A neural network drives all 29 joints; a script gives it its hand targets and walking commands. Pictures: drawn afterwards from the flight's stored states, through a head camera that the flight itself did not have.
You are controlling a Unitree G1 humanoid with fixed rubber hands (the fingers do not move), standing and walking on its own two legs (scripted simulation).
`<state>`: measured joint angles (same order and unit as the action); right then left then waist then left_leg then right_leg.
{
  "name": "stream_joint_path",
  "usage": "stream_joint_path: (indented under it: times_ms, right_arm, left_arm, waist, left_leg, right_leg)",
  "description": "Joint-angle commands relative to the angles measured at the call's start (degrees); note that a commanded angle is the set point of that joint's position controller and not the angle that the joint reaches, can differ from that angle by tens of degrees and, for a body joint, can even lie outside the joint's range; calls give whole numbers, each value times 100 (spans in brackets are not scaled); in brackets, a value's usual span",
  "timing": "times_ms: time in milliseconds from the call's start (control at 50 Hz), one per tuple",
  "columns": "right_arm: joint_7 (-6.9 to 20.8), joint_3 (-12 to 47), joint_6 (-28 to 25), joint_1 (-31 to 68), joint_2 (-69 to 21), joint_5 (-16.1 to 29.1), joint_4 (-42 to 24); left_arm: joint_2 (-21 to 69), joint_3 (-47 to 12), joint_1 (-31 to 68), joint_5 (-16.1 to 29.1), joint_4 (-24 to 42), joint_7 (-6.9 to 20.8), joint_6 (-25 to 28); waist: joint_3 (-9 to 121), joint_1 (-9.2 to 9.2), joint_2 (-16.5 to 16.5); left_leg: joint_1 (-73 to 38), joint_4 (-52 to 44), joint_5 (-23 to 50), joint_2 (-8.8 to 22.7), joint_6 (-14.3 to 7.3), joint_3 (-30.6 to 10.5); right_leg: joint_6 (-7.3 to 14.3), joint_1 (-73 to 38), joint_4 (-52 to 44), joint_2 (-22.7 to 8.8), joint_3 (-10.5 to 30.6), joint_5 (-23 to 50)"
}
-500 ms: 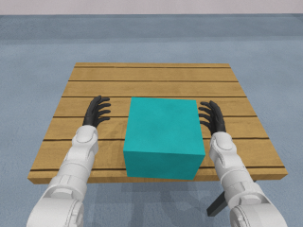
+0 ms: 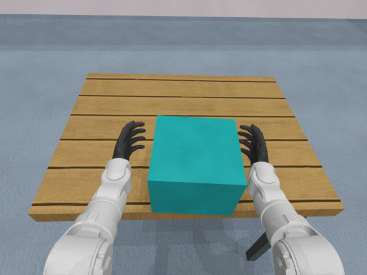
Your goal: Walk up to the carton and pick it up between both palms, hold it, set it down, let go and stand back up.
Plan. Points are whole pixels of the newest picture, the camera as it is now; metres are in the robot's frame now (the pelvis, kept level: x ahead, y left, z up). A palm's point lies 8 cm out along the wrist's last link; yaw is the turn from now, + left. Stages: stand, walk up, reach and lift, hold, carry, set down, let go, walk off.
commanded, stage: reach and lift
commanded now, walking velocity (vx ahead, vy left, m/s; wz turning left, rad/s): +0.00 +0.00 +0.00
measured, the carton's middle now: (193, 165) +0.38 -0.05 +0.00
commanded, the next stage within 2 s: none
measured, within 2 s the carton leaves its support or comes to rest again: leaves its support in 1.90 s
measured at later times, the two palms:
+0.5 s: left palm (126, 152) +0.39 +0.11 +0.05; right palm (253, 158) +0.36 -0.18 +0.06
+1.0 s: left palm (126, 154) +0.38 +0.11 +0.06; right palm (253, 162) +0.35 -0.18 +0.06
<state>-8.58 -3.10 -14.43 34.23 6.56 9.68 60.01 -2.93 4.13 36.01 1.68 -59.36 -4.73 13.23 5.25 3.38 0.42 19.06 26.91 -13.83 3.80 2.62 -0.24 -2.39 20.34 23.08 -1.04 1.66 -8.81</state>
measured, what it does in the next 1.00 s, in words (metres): stands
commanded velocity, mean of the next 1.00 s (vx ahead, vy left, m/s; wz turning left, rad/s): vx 0.00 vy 0.00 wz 0.00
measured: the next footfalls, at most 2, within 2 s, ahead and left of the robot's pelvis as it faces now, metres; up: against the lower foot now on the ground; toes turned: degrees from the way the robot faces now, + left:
none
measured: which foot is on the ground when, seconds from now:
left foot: down 0.00-1.00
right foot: down 0.00-1.00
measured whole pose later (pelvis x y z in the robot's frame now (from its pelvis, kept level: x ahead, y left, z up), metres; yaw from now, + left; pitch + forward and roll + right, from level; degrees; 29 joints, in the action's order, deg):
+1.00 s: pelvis +0.01 +0.00 +0.01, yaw +0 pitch +1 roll -1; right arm -8.0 -20.2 -19.2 26.2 -5.7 -12.8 47.6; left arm 6.9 21.8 29.4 -19.1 -42.3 0.6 8.6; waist -1.4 3.8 2.3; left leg 7.1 15.8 -9.9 4.1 3.1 0.1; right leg -1.9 8.1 11.7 -1.1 0.3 -4.8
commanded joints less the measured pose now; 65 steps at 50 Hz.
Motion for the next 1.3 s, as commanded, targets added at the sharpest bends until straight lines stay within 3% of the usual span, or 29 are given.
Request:
stream_joint_path:
  times_ms: [0,80,120,140,200,280,320,340,380,400,420,440,460,480,500,520,560,640,720,780,820,920,1040,1080,1100,1140,1160,1200,1280]
  right_arm:
    - [29,139,-77,2043,-136,-162,-676]
    - [-84,142,-94,2179,-354,-248,-570]
    - [-81,57,-169,2066,-445,-315,-620]
    - [-73,100,-253,2036,-400,-313,-723]
    - [-75,-18,-303,2000,-427,-430,-443]
    - [-43,-172,-398,1900,-600,-641,-482]
    - [42,-106,-378,1944,-941,-802,-598]
    - [65,-282,-376,2006,-1034,-981,-721]
    - [260,-176,-335,2076,-1829,-1265,-830]
    - [350,-268,-350,1972,-2153,-1503,-846]
    - [479,-102,-365,2065,-2696,-1696,-987]
    - [640,54,-400,2201,-3388,-1891,-1205]
    - [787,144,-444,2062,-3797,-2171,-1351]
    - [914,271,-502,2111,-4038,-2310,-1425]
    - [991,163,-480,1975,-4140,-2574,-1322]
    - [1020,303,-538,1951,-4094,-2572,-1514]
    - [1042,314,-518,1820,-4113,-2635,-1333]
    - [964,215,-525,1726,-4114,-2763,-1333]
    - [958,251,-511,1528,-4096,-2759,-1351]
    - [881,200,-633,1480,-4141,-2841,-1424]
    - [862,356,-686,1420,-4062,-2819,-1494]
    - [787,346,-769,1286,-4051,-2721,-1299]
    - [748,307,-806,1111,-3960,-2765,-1404]
    - [759,190,-779,1352,-3905,-2734,-1451]
    - [774,280,-819,1359,-3941,-2673,-1557]
    - [762,121,-811,1260,-3898,-2798,-1283]
    - [761,205,-887,1452,-3930,-2714,-1438]
    - [747,106,-876,1356,-3930,-2779,-1284]
    - [730,29,-902,1296,-3889,-2785,-1130]
  left_arm:
    - [-292,172,2205,-25,318,-22,217]
    - [-246,383,2342,-192,130,37,198]
    - [-132,351,2312,-250,323,67,235]
    - [-66,413,2187,-299,364,56,257]
    - [145,401,2174,-429,375,69,212]
    - [330,390,2270,-594,597,81,231]
    - [514,434,2265,-763,634,177,244]
    - [578,416,2369,-823,654,204,235]
    - [1159,447,2359,-1115,685,379,211]
    - [1623,401,2251,-1278,731,471,178]
    - [2142,318,2182,-1433,856,621,188]
    - [2771,315,2199,-1643,869,798,170]
    - [3365,108,2047,-1768,992,932,152]
    - [3570,64,1919,-1867,902,1043,135]
    - [3687,97,1948,-1928,870,1098,162]
    - [3756,-91,1847,-1886,1019,1077,197]
    - [3739,-79,1912,-1961,935,1061,146]
    - [3609,18,1834,-2111,962,1113,-41]
    - [3478,234,1654,-2212,1145,1200,-200]
    - [3530,144,1633,-2214,1286,1266,-253]
    - [3629,31,1512,-2214,1522,1243,-273]
    - [3619,19,1448,-2302,1552,1236,-418]
    - [3643,-44,1207,-2343,1691,1264,-536]
    - [3659,35,1374,-2388,1600,1255,-646]
    - [3634,9,1275,-2342,1752,1233,-633]
    - [3594,1,1385,-2429,1644,1240,-642]
    - [3665,-21,1449,-2383,1788,1217,-600]
    - [3735,-3,1477,-2414,1702,1186,-608]
    - [3744,24,1298,-2471,1642,1189,-638]
  waist:
    - [1901,-163,197]
    - [1953,-260,145]
    - [2208,-115,-43]
    - [2297,-259,-33]
    - [2126,-132,-83]
    - [2014,-9,-135]
    - [1732,-140,-81]
    - [1654,-54,-7]
    - [1543,-177,36]
    - [1608,-65,35]
    - [1627,-132,83]
    - [1613,-228,-23]
    - [1759,-97,-189]
    - [1804,-253,-299]
    - [1724,-93,-150]
    - [1902,-178,-182]
    - [1576,-90,-312]
    - [1016,-165,-140]
    - [825,-262,65]
    - [1123,-104,140]
    - [1309,-136,185]
    - [1132,-105,-96]
    - [920,-79,64]
    - [694,-116,-75]
    - [992,-231,-62]
    - [939,-34,-70]
    - [1274,-207,-202]
    - [1043,-64,-174]
    - [955,-121,-198]
  left_leg:
    - [-322,-176,860,-474,-117,251]
    - [-260,-104,1044,-514,-93,351]
    - [-561,-88,1347,-495,-18,328]
    - [-635,-4,1591,-470,16,324]
    - [-828,6,1881,-430,71,284]
    - [-988,-36,1896,-447,123,305]
    - [-846,-214,1713,-446,38,355]
    - [-811,-270,1450,-457,25,386]
    - [-655,-464,1366,-492,-47,431]
    - [-769,-457,1476,-511,-16,460]
    - [-826,-575,1550,-511,-26,497]
    - [-897,-634,1726,-536,15,507]
    - [-1145,-700,1819,-519,81,504]
    - [-1219,-715,2023,-533,139,521]
    - [-1140,-801,1879,-509,112,490]
    - [-1242,-825,2008,-488,162,554]
    - [-1191,-903,1846,-515,212,520]
    - [-1021,-1062,1398,-466,128,557]
    - [-843,-1207,1283,-519,52,647]
    - [-778,-1219,1475,-566,61,683]
    - [-786,-1196,1666,-518,57,694]
    - [-1177,-1135,1876,-444,100,625]
    - [-1128,-1214,1797,-447,66,673]
    - [-1119,-1271,1580,-449,38,718]
    - [-1221,-1201,1842,-457,72,745]
    - [-1225,-1212,1704,-454,73,705]
    - [-1296,-1142,1879,-425,93,679]
    - [-1421,-1112,1886,-422,112,663]
    - [-1370,-1112,1897,-395,149,691]
  right_leg:
    - [112,-977,-82,257,-258,655]
    - [73,-1022,-113,259,-213,798]
    - [102,-1014,-160,273,-247,999]
    - [123,-1060,-106,297,-250,1129]
    - [158,-1017,-194,344,-378,1276]
    - [161,-1127,-293,357,-374,1298]
    - [147,-1291,-371,328,-359,1220]
    - [101,-1320,-376,300,-390,1030]
    - [122,-1602,-443,279,-393,1064]
    - [121,-1686,-428,267,-394,1255]
    - [121,-1814,-490,287,-412,1376]
    - [114,-1926,-575,294,-437,1525]
    - [160,-1965,-646,357,-504,1579]
    - [195,-2066,-620,310,-528,1793]
    - [184,-2120,-667,345,-596,1753]
    - [197,-2149,-694,336,-623,1824]
    - [216,-2225,-805,348,-638,1701]
    - [198,-2326,-917,286,-586,1371]
    - [110,-2756,-837,182,-530,1782]
    - [47,-2984,-746,160,-487,2474]
    - [79,-3130,-685,142,-499,2685]
    - [104,-2631,-858,259,-615,2175]
    - [92,-2675,-911,270,-676,2136]
    - [134,-2584,-1026,258,-701,1707]
    - [120,-2606,-950,283,-694,1958]
    - [115,-2507,-1017,292,-720,1690]
    - [161,-2514,-960,300,-721,1775]
    - [167,-2366,-1051,317,-762,1583]
    - [207,-2285,-1057,347,-768,1578]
